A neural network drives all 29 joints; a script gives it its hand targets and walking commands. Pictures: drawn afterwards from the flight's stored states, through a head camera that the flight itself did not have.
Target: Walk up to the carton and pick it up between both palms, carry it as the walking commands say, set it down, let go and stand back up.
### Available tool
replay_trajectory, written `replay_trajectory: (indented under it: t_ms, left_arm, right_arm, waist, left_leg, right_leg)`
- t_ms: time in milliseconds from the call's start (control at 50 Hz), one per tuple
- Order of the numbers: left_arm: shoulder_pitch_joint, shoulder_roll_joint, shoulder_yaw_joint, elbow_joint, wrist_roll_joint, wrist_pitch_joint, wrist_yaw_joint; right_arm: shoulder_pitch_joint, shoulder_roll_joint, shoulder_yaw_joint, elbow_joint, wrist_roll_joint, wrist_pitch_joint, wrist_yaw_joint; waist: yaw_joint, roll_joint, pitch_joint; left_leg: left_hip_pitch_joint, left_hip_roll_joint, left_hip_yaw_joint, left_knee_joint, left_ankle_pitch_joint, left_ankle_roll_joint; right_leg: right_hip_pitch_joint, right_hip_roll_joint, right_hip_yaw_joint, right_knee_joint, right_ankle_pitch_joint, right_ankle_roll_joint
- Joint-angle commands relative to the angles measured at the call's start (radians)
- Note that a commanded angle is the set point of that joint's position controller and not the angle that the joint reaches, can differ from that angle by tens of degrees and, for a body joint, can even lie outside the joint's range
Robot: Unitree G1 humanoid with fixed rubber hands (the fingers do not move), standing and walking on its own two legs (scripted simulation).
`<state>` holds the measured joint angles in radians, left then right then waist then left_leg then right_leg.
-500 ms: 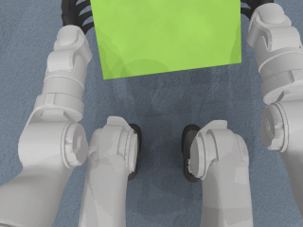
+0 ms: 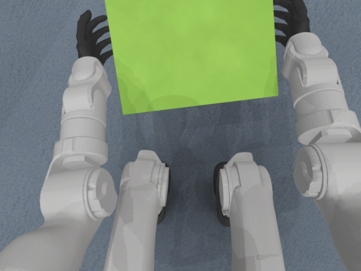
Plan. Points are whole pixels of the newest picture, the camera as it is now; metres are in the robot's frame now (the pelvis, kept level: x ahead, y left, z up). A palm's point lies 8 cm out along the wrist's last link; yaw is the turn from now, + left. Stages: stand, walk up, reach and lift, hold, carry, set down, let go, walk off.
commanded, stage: reach and lift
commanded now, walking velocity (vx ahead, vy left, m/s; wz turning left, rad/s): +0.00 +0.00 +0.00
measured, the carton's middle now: (190, 39) +0.56 +0.00 -0.19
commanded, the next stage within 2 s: none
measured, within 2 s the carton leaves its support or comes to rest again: neither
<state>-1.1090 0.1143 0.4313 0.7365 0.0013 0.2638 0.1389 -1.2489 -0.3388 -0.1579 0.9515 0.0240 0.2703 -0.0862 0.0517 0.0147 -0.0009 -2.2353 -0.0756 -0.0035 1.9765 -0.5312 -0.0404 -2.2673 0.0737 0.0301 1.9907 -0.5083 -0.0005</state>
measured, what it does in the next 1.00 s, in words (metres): rises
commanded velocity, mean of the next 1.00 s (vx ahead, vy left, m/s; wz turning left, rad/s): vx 0.00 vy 0.00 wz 0.00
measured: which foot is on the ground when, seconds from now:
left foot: down 0.00-1.00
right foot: down 0.00-1.00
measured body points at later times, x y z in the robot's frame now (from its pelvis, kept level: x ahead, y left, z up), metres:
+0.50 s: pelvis +0.00 +0.00 +0.05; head +0.29 -0.03 +0.40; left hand +0.50 +0.19 -0.04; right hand +0.53 -0.19 -0.05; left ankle +0.11 +0.12 -0.39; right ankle +0.11 -0.11 -0.39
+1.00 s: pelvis +0.02 +0.00 +0.11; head +0.26 -0.02 +0.48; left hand +0.48 +0.19 +0.04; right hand +0.51 -0.19 +0.03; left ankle +0.11 +0.12 -0.39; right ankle +0.11 -0.11 -0.39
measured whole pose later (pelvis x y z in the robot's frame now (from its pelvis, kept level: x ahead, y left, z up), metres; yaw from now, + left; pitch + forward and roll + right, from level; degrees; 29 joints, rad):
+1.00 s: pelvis +0.02 +0.00 +0.11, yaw -1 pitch +45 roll +1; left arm -0.86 0.02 0.48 0.64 0.10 0.33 0.11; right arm -0.99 -0.20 -0.27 0.84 -0.10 0.35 -0.05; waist 0.06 0.00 -0.24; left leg -1.93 -0.09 -0.05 1.63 -0.49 -0.04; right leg -1.95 0.10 0.05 1.64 -0.47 0.01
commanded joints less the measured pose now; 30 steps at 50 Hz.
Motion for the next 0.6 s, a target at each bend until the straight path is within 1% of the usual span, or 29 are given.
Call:
replay_trajectory:
  t_ms: [0,180,440,580]
  left_arm:
    - [-0.684,-0.815,-0.473,-0.148,-0.108,-0.018,-0.298]
    - [-0.649,-0.85,-0.485,-0.164,-0.1,0.014,-0.321]
    - [-0.579,-0.899,-0.479,-0.156,-0.074,0.044,-0.344]
    - [-0.538,-0.924,-0.477,-0.142,-0.064,0.053,-0.357]
  right_arm:
    - [-0.573,0.963,0.315,-0.245,0.114,-0.047,0.293]
    - [-0.543,0.994,0.304,-0.26,0.094,-0.022,0.301]
    - [-0.489,1.055,0.295,-0.264,0.075,0.003,0.322]
    - [-0.457,1.077,0.288,-0.262,0.063,0.009,0.326]
  waist:
    - [0.018,-0.119,-1.22]
    - [0.009,-0.107,-1.255]
    - [0.019,-0.106,-1.261]
    - [0.016,-0.105,-1.254]
  left_leg:
    - [0.536,-0.057,0.097,-0.174,0.277,0.029]
    - [0.572,-0.057,0.097,-0.239,0.262,0.024]
    - [0.627,-0.059,0.093,-0.327,0.25,0.025]
    - [0.652,-0.061,0.09,-0.372,0.241,0.025]
  right_leg:
    - [0.742,0.046,-0.07,-0.183,0.3,0.003]
    - [0.783,0.056,-0.078,-0.248,0.285,0.0]
    - [0.836,0.064,-0.081,-0.336,0.267,-0.001]
    - [0.871,0.065,-0.078,-0.385,0.261,-0.001]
